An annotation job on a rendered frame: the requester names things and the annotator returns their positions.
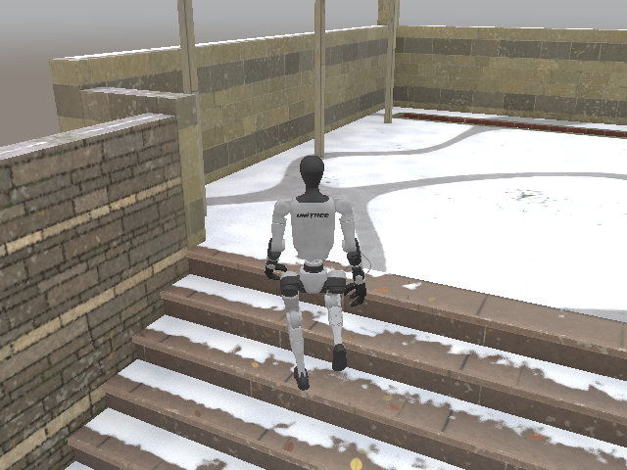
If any robot left shin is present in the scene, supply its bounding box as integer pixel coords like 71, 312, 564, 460
286, 312, 306, 378

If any left robot hand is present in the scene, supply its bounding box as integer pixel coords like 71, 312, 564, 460
265, 263, 287, 280

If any robot right upper arm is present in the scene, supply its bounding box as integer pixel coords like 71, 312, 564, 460
333, 198, 357, 253

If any right robot forearm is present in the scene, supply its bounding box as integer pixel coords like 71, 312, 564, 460
347, 238, 365, 285

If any robot left upper arm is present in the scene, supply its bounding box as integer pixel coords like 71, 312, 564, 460
271, 198, 292, 252

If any right robot hand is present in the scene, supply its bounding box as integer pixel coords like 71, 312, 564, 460
344, 280, 366, 307

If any left robot foot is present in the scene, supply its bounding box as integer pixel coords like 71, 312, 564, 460
294, 366, 310, 391

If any left robot forearm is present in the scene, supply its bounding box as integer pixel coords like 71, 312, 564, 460
265, 238, 281, 269

